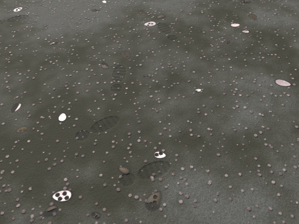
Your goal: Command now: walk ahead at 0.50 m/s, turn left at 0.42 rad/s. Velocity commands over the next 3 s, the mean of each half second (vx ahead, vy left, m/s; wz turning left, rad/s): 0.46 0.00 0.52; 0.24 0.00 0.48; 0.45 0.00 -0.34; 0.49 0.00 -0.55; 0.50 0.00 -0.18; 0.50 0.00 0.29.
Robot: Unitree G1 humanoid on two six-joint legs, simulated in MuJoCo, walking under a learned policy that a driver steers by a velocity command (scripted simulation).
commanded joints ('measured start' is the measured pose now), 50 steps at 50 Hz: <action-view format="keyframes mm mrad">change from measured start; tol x32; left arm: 1 -15 156 39 -41 -11 -6 12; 50 -192 190 26 -111 -56 57 -23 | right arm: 1 -115 -28 3 -98 -3 -12 18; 10 280 -315 -113 -84 8 5 3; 50 146 -76 -26 -192 -16 18 -18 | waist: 1 17 -80 83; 11 -145 142 -413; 50 -85 -161 -58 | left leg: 1 -3 1 39 -100 44 19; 6 63 -70 143 -158 -178 89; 9 627 -154 121 -235 -158 185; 11 1127 238 -797 -448 -319 452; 23 415 -49 -114 -473 323 211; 31 537 -63 -313 -182 84 106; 33 198 -272 -166 314 -816 0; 35 60 -149 -109 531 -678 -60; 50 497 -104 120 -294 -295 38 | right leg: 1 -30 -301 44 -87 306 -131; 8 74 -301 -47 383 969 -50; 11 -723 16 216 1196 -379 67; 12 -829 -47 287 1213 -308 42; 30 -406 -12 264 248 241 57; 33 201 -475 675 274 988 -219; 39 -252 -272 407 33 -43 -150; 50 -348 -268 345 1 -210 -168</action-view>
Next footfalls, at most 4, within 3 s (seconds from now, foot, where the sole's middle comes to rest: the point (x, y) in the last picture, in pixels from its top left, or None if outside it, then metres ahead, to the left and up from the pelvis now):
0.18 left None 0.27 0.14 -0.78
0.64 right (158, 211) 0.56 0.03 -0.78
1.04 left None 0.40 0.23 -0.78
1.50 right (140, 161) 0.81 0.13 -0.78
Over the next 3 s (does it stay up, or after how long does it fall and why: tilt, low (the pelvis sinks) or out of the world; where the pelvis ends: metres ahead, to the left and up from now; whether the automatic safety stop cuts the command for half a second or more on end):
stays up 1.42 0.21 -0.02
